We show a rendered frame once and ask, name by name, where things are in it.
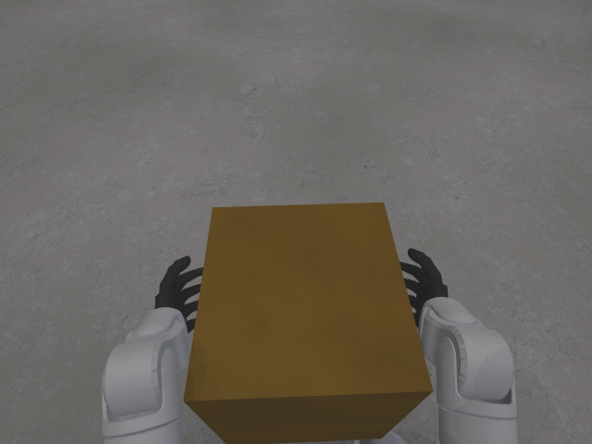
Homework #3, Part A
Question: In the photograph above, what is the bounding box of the robot left forearm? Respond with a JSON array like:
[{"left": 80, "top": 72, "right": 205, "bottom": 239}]
[{"left": 102, "top": 307, "right": 190, "bottom": 444}]

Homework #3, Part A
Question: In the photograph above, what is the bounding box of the carton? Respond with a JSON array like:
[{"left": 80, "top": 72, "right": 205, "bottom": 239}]
[{"left": 183, "top": 203, "right": 433, "bottom": 444}]

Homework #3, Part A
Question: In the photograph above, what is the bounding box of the left robot hand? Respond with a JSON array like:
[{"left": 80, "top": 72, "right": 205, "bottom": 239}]
[{"left": 155, "top": 256, "right": 204, "bottom": 334}]

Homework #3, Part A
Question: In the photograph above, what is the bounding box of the robot right forearm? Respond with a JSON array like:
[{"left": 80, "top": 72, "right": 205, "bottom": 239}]
[{"left": 418, "top": 297, "right": 518, "bottom": 444}]

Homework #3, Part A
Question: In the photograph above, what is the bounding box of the right robot hand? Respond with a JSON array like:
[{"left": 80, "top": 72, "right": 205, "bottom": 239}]
[{"left": 400, "top": 248, "right": 449, "bottom": 328}]

